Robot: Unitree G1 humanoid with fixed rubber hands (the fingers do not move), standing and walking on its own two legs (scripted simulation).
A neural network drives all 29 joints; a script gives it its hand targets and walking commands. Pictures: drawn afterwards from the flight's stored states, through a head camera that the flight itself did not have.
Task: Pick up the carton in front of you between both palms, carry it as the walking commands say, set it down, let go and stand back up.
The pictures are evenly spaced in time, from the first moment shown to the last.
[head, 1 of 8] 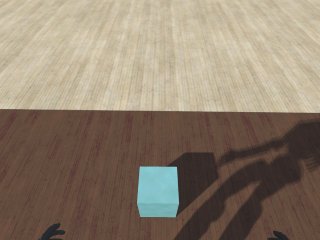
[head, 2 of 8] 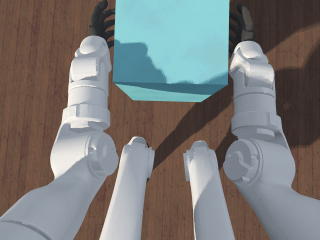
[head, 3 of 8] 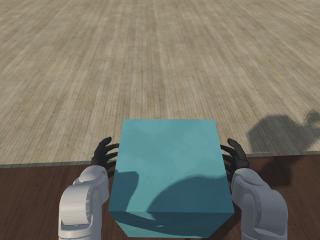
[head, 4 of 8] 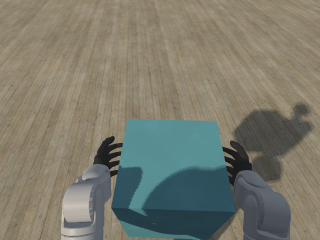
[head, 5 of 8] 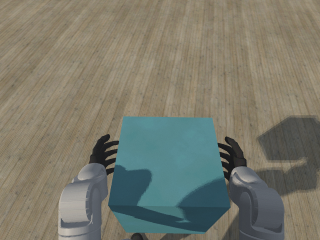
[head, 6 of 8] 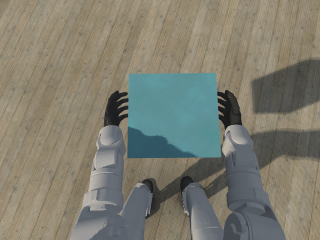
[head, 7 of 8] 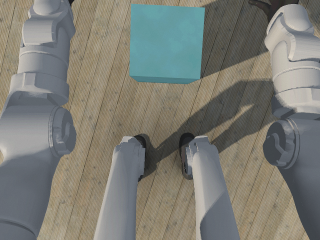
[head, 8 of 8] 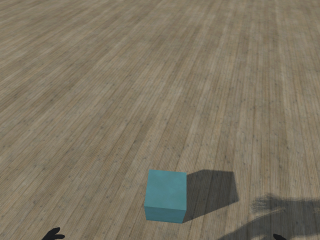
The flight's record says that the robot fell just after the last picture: no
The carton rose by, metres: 0.68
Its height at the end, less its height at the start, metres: -0.09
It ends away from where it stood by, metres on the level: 5.10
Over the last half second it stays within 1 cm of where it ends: yes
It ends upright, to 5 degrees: yes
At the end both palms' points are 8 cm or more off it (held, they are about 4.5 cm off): yes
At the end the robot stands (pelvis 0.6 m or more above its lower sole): yes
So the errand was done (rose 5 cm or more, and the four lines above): yes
